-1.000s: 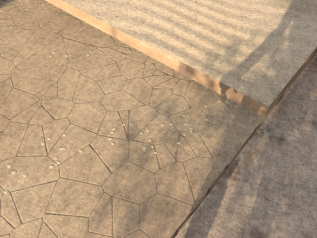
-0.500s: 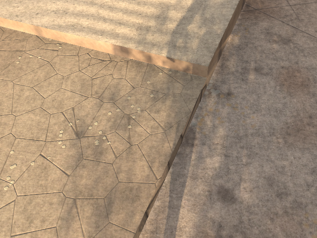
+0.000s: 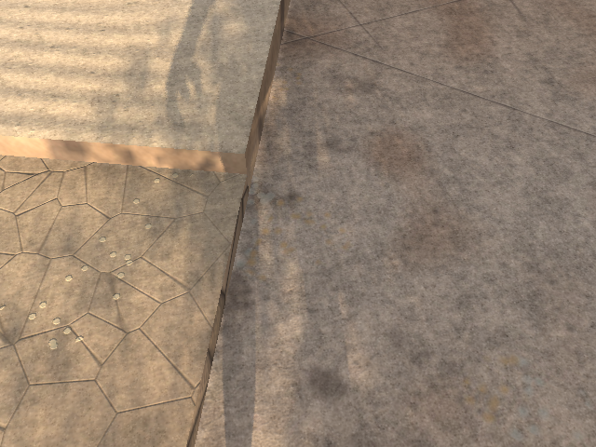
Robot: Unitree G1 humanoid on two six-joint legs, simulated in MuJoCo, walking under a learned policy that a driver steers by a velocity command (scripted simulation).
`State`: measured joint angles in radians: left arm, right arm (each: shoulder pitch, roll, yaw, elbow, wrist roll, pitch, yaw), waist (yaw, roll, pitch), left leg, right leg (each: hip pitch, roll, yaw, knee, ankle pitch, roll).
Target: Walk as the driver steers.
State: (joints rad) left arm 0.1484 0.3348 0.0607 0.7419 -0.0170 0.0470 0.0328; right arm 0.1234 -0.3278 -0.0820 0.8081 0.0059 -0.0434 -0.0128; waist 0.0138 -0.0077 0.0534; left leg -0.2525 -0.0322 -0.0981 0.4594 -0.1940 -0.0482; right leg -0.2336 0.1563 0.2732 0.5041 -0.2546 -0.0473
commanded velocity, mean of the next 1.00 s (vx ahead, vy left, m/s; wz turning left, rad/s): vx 0.17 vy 0.00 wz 0.11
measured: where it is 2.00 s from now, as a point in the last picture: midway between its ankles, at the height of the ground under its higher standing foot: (246, 415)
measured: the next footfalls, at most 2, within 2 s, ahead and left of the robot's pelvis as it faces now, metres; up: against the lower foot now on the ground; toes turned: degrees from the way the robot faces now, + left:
right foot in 0.32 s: +0.01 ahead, -0.13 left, +0.00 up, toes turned +2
left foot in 0.70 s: +0.26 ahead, +0.13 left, +0.00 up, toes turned +5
